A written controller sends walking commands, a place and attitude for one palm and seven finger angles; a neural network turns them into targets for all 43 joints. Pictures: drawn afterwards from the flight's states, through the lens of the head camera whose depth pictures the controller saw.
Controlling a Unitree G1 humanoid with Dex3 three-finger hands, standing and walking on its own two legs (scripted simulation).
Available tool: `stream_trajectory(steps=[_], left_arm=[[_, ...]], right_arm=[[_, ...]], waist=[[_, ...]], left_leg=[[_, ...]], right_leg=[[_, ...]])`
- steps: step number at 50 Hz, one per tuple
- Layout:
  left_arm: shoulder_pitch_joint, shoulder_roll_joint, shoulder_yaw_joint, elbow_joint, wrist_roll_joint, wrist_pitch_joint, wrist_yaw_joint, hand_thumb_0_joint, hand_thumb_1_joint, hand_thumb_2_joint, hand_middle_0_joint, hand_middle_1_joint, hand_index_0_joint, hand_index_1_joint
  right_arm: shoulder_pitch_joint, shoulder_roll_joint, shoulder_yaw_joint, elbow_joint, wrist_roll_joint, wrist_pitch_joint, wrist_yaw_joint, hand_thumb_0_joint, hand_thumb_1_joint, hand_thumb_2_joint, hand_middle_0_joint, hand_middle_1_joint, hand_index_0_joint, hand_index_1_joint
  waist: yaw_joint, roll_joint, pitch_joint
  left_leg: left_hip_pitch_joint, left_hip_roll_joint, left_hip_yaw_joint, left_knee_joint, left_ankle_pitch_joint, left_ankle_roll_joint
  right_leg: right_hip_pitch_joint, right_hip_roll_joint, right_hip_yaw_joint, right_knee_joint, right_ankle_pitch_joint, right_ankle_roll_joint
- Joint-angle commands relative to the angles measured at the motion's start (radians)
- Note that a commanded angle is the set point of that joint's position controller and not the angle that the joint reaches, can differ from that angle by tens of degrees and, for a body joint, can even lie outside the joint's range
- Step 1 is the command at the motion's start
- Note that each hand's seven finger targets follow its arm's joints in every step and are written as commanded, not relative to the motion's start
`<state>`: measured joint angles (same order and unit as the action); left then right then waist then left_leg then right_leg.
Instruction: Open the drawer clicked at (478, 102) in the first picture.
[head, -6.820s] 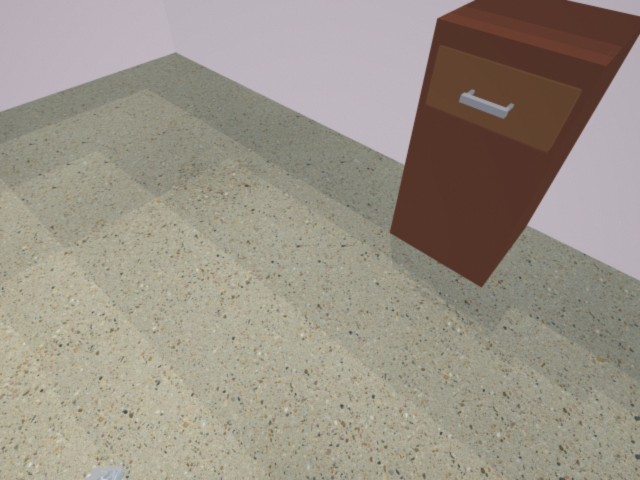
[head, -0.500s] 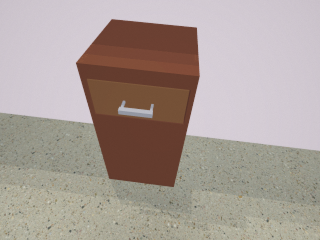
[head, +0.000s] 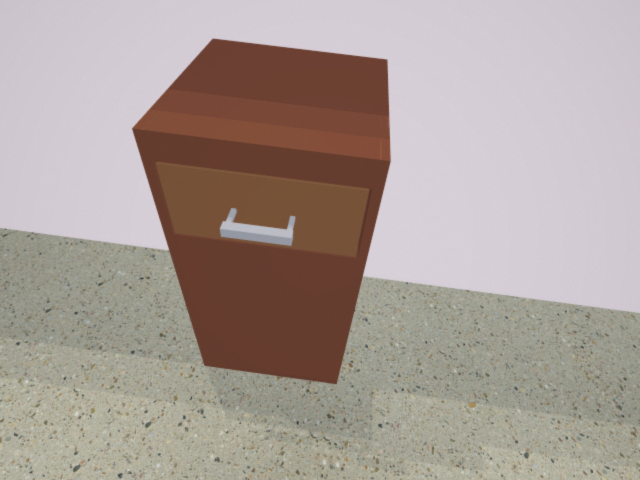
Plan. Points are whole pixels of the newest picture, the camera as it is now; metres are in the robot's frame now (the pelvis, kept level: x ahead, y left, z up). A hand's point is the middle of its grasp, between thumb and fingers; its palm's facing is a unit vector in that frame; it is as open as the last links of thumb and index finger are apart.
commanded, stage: come to a stop and stand still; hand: left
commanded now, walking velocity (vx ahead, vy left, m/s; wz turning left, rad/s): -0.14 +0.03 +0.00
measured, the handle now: (259, 225) +0.56 +0.16 -0.04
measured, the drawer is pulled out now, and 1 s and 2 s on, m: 0.00 0.00 0.00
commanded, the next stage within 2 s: look again from close up in 0.82 s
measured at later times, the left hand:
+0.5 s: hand out of the picture -0.01 +0.15 -0.16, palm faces +0.03 -0.98 -0.19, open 7.4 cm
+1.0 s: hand out of the picture -0.04 +0.15 -0.17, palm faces +0.02 -0.99 -0.15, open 7.4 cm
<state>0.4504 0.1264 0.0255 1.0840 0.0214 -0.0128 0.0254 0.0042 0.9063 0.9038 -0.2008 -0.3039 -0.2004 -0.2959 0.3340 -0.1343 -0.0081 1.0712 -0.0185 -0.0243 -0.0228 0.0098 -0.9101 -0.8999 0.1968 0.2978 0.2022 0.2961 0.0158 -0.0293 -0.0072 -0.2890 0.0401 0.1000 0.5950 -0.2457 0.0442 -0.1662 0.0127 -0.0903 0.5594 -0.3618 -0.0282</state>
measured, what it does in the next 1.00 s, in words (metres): stands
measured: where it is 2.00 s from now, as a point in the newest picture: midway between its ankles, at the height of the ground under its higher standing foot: outside the picture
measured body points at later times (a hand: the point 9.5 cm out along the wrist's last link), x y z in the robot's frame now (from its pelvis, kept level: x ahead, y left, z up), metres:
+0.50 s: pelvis -0.02 -0.02 +0.01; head -0.02 -0.02 +0.46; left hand -0.01 +0.20 -0.15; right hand -0.02 -0.24 -0.15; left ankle +0.03 +0.09 -0.73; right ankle -0.03 -0.10 -0.73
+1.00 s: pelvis -0.01 +0.00 +0.00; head -0.02 +0.00 +0.45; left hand -0.04 +0.20 -0.16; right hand -0.03 -0.21 -0.16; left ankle +0.02 +0.09 -0.73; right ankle -0.03 -0.10 -0.73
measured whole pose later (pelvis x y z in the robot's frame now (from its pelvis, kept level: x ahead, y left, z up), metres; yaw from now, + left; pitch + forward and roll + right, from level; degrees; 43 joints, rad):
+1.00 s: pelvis -0.01 +0.00 +0.00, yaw -1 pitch -1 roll -1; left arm 0.37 0.10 -0.01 1.10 0.01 -0.01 0.05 0.01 0.90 0.90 -0.20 -0.30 -0.20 -0.30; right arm 0.36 -0.12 0.01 1.05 -0.02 0.00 -0.02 0.01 -0.92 -0.90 0.20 0.30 0.20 0.30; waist -0.02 0.03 0.00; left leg -0.31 0.02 0.06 0.59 -0.27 0.03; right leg -0.21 0.01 -0.10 0.54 -0.32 -0.03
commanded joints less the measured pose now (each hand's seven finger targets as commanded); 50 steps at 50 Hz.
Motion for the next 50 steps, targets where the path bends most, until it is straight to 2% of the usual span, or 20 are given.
stream_trajectory(steps=[1, 2, 3, 4, 6, 8, 11, 14, 19, 24, 28, 39, 40, 41, 42, 43, 44, 47, 49, 50], left_arm=[[0.037, 0.011, -0.004, -0.033, 0.005, -0.004, 0.007, 0.0, 0.9, 0.9, -0.2, -0.3, -0.2, -0.3], [0.042, 0.006, -0.008, -0.023, 0.001, 0.0, 0.008, 0.0, 0.9, 0.9, -0.2, -0.3, -0.2, -0.3], [0.068, 0.003, -0.01, -0.003, -0.001, -0.002, 0.008, 0.0, 0.9, 0.9, -0.2, -0.3, -0.2, -0.3], [0.091, 0.014, -0.014, 0.014, -0.003, -0.009, 0.011, 0.0, 0.9, 0.9, -0.2, -0.3, -0.2, -0.3], [0.054, 0.044, -0.012, 0.006, -0.007, -0.014, 0.016, 0.0, 0.9, 0.9, -0.2, -0.3, -0.2, -0.3], [0.029, 0.06, -0.004, -0.016, -0.006, -0.01, 0.02, 0.0, 0.9, 0.9, -0.2, -0.3, -0.2, -0.3], [0.0, 0.069, 0.005, -0.051, -0.004, -0.001, 0.023, 0.0, 0.9, 0.9, -0.2, -0.3, -0.2, -0.3], [-0.012, 0.066, 0.002, -0.056, -0.004, 0.002, 0.021, 0.0, 0.9, 0.9, -0.2, -0.3, -0.2, -0.3], [-0.042, 0.072, -0.006, -0.055, -0.006, -0.002, 0.017, 0.0, 0.9, 0.9, -0.2, -0.3, -0.2, -0.3], [-0.057, 0.082, -0.011, -0.049, -0.008, -0.006, 0.014, 0.0, 0.9, 0.9, -0.2, -0.3, -0.2, -0.3], [-0.051, 0.079, -0.012, -0.042, -0.01, -0.007, 0.012, 0.0, 0.9, 0.9, -0.2, -0.3, -0.2, -0.3], [0.01, 0.043, -0.018, -0.009, -0.01, -0.016, 0.015, 0.0, 0.9, 0.9, -0.2, -0.3, -0.2, -0.3], [0.058, 0.084, -0.024, 0.012, 0.009, -0.039, 0.051, 0.0, 0.9, 0.9, -0.2, -0.3, -0.2, -0.3], [-0.015, 0.137, -0.021, -0.037, 0.0, -0.044, 0.04, 0.0, 0.9, 0.9, -0.2, -0.3, -0.2, -0.3], [-0.063, 0.125, -0.018, -0.061, -0.001, -0.045, 0.034, 0.0, 0.9, 0.9, -0.2, -0.3, -0.2, -0.3], [-0.087, 0.123, -0.01, -0.077, -0.002, -0.049, 0.035, 0.0, 0.9, 0.9, -0.2, -0.3, -0.2, -0.3], [-0.094, 0.119, -0.005, -0.078, -0.003, -0.051, 0.035, 0.0, 0.9, 0.9, -0.2, -0.3, -0.2, -0.3], [-0.06, 0.071, -0.014, -0.059, -0.006, -0.03, 0.027, 0.0, 0.9, 0.9, -0.2, -0.3, -0.2, -0.3], [-0.031, 0.06, -0.017, -0.045, -0.004, -0.022, 0.023, 0.0, 0.9, 0.9, -0.2, -0.3, -0.2, -0.3], [-0.024, 0.058, -0.019, -0.04, -0.005, -0.02, 0.022, 0.0, 0.9, 0.9, -0.2, -0.3, -0.2, -0.3]], right_arm=[[0.104, -0.136, -0.017, 0.004, 0.0, -0.014, -0.025, 0.0, -0.9, -0.9, 0.2, 0.3, 0.2, 0.3], [0.058, -0.118, -0.009, 0.001, 0.003, -0.012, -0.028, 0.0, -0.9, -0.9, 0.2, 0.3, 0.2, 0.3], [0.014, -0.097, -0.001, -0.006, 0.007, -0.012, -0.031, 0.0, -0.9, -0.9, 0.2, 0.3, 0.2, 0.3], [-0.006, -0.08, 0.003, -0.009, 0.01, -0.015, -0.031, 0.0, -0.9, -0.9, 0.2, 0.3, 0.2, 0.3], [0.005, -0.071, -0.002, -0.006, 0.015, -0.011, -0.032, 0.0, -0.9, -0.9, 0.2, 0.3, 0.2, 0.3], [0.014, -0.076, -0.01, -0.004, 0.014, -0.002, -0.031, 0.0, -0.9, -0.9, 0.2, 0.3, 0.2, 0.3], [0.011, -0.082, -0.015, -0.011, 0.011, 0.005, -0.027, 0.0, -0.9, -0.9, 0.2, 0.3, 0.2, 0.3], [-0.007, -0.078, -0.014, -0.016, 0.009, 0.01, -0.02, 0.0, -0.9, -0.9, 0.2, 0.3, 0.2, 0.3], [-0.018, -0.064, -0.004, -0.005, 0.005, 0.021, -0.008, 0.0, -0.9, -0.9, 0.2, 0.3, 0.2, 0.3], [0.003, -0.061, 0.004, 0.015, 0.004, 0.027, -0.001, 0.0, -0.9, -0.9, 0.2, 0.3, 0.2, 0.3], [0.027, -0.059, 0.007, 0.025, 0.001, 0.027, 0.0, 0.0, -0.9, -0.9, 0.2, 0.3, 0.2, 0.3], [0.072, -0.033, 0.012, 0.045, 0.005, 0.017, -0.008, 0.0, -0.9, -0.9, 0.2, 0.3, 0.2, 0.3], [-0.081, -0.079, 0.002, -0.028, 0.004, -0.002, 0.001, 0.0, -0.9, -0.9, 0.2, 0.3, 0.2, 0.3], [0.013, -0.025, -0.003, -0.049, 0.008, 0.02, 0.007, 0.0, -0.9, -0.9, 0.2, 0.3, 0.2, 0.3], [0.045, -0.03, -0.005, -0.036, 0.004, 0.027, 0.014, 0.0, -0.9, -0.9, 0.2, 0.3, 0.2, 0.3], [0.089, -0.027, -0.005, -0.04, 0.001, 0.022, 0.017, 0.0, -0.9, -0.9, 0.2, 0.3, 0.2, 0.3], [0.116, -0.026, 0.0, -0.037, -0.001, 0.015, 0.018, 0.0, -0.9, -0.9, 0.2, 0.3, 0.2, 0.3], [0.09, -0.049, 0.004, -0.052, -0.002, 0.002, 0.006, 0.0, -0.9, -0.9, 0.2, 0.3, 0.2, 0.3], [0.073, -0.066, 0.006, -0.056, -0.002, -0.002, 0.002, 0.0, -0.9, -0.9, 0.2, 0.3, 0.2, 0.3], [0.066, -0.07, 0.007, -0.057, 0.0, -0.004, 0.0, 0.0, -0.9, -0.9, 0.2, 0.3, 0.2, 0.3]], waist=[[-0.024, 0.209, 0.094], [-0.003, 0.204, 0.127], [0.02, 0.154, 0.139], [0.023, 0.106, 0.11], [-0.007, 0.02, 0.055], [-0.016, 0.013, 0.015], [-0.013, 0.027, 0.008], [-0.008, 0.017, 0.003], [-0.014, 0.005, 0.072], [-0.02, 0.001, 0.12], [-0.02, 0.011, 0.131], [-0.016, 0.028, 0.127], [0.036, 0.05, 0.184], [-0.059, 0.054, 0.099], [-0.074, 0.056, 0.076], [-0.091, 0.041, 0.046], [-0.091, 0.061, 0.017], [-0.046, 0.114, 0.091], [-0.022, 0.115, 0.117], [-0.015, 0.074, 0.112]], left_leg=[[0.104, 0.278, -0.281, -0.282, 0.345, 0.132], [0.041, 0.259, -0.252, -0.277, 0.386, 0.132], [0.01, 0.215, -0.197, -0.234, 0.452, 0.111], [0.03, 0.16, -0.144, -0.189, 0.501, 0.072], [0.104, 0.109, -0.098, -0.15, 0.469, 0.019], [0.129, 0.103, -0.084, -0.143, 0.439, 0.009], [0.117, 0.107, -0.084, -0.148, 0.412, 0.011], [0.089, 0.097, -0.086, -0.162, 0.27, 0.007], [0.046, 0.072, -0.087, -0.2, 0.068, -0.01], [0.047, 0.06, -0.092, -0.218, 0.01, -0.019], [0.042, 0.057, -0.095, -0.226, -0.005, -0.021], [0.039, 0.061, -0.101, -0.236, 0.018, -0.02], [-0.045, 0.048, -0.064, 0.007, 0.007, -0.059], [-0.014, 0.03, -0.086, 0.056, -0.097, -0.046], [0.017, 0.027, -0.079, 0.074, -0.08, -0.043], [0.026, 0.017, -0.08, 0.044, -0.033, -0.039], [0.061, 0.025, -0.078, -0.008, -0.007, -0.029], [-0.022, 0.055, -0.158, -0.149, -0.04, 0.001], [-0.083, 0.074, -0.197, -0.209, -0.064, 0.022], [-0.09, 0.077, -0.206, -0.225, -0.068, 0.027]], right_leg=[[-0.195, -0.038, 0.031, 0.074, -0.081, -0.004], [-0.152, -0.057, 0.046, 0.042, -0.053, 0.001], [-0.095, -0.072, 0.06, -0.053, 0.073, 0.005], [-0.052, -0.087, 0.09, -0.126, 0.253, 0.005], [-0.037, -0.119, 0.121, -0.135, 0.47, -0.001], [-0.029, -0.131, 0.127, -0.118, 0.532, -0.008], [-0.04, -0.124, 0.122, -0.104, 0.464, -0.012], [-0.035, -0.123, 0.136, -0.129, 0.378, -0.016], [-0.074, -0.131, 0.159, -0.211, 0.193, -0.026], [-0.118, -0.132, 0.162, -0.283, 0.033, -0.028], [-0.129, -0.129, 0.158, -0.299, -0.007, -0.03], [-0.102, -0.12, 0.137, -0.287, 0.06, -0.03], [-0.137, -0.195, 0.255, -0.283, 0.535, 0.028], [-0.156, -0.256, 0.261, -0.325, 0.187, -0.035], [-0.208, -0.225, 0.25, -0.344, -0.072, -0.081], [-0.194, -0.202, 0.228, -0.309, -0.06, -0.096], [-0.176, -0.186, 0.175, -0.26, -0.016, -0.095], [-0.164, -0.1, 0.13, -0.163, -0.049, -0.057], [-0.102, -0.079, 0.101, -0.126, 0.016, -0.042], [-0.077, -0.076, 0.096, -0.119, 0.04, -0.038]])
